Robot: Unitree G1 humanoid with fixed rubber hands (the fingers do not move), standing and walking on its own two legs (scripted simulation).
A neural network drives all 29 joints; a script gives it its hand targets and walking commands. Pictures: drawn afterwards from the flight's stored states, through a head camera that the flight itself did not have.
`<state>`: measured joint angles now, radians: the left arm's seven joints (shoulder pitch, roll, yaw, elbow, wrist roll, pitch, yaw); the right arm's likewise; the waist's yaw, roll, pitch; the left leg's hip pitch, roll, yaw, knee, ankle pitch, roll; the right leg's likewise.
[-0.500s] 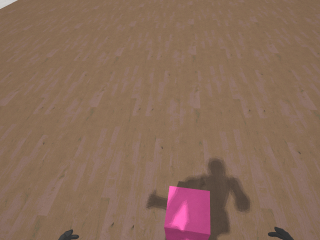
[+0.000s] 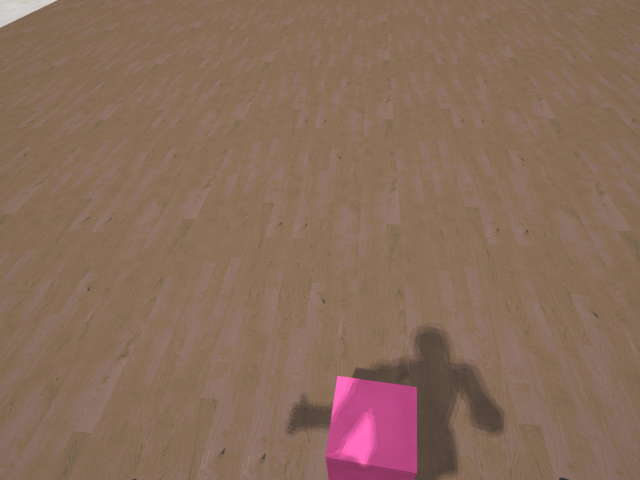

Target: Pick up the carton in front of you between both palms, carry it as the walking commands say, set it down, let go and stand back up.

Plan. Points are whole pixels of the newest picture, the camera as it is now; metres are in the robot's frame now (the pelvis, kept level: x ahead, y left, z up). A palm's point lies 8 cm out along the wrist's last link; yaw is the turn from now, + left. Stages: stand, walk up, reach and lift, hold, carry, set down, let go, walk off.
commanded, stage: stand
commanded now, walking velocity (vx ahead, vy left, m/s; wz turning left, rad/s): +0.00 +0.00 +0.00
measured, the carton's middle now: (371, 437) +0.40 -0.07 -0.65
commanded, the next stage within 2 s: none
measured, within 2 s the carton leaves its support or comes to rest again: neither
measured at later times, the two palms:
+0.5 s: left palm out of the picture +0.08 +0.31 -0.09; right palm out of the picture +0.08 -0.30 -0.11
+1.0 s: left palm out of the picture +0.08 +0.32 -0.09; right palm out of the picture +0.07 -0.30 -0.11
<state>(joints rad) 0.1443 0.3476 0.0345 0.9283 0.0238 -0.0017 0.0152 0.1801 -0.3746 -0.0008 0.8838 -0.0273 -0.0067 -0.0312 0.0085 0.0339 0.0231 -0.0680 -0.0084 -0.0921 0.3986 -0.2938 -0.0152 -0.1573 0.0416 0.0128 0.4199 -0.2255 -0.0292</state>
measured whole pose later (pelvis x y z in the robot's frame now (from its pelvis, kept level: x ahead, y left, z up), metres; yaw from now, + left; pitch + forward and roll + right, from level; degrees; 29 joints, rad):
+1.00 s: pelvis -0.02 +0.00 +0.00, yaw +0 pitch -2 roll +0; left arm 0.10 0.38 0.01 1.06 0.01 -0.01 0.01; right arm 0.15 -0.40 0.01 1.00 -0.02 -0.01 -0.02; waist 0.01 0.02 0.03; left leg -0.06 -0.02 -0.09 0.34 -0.24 -0.01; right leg -0.15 0.03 0.02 0.36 -0.17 -0.02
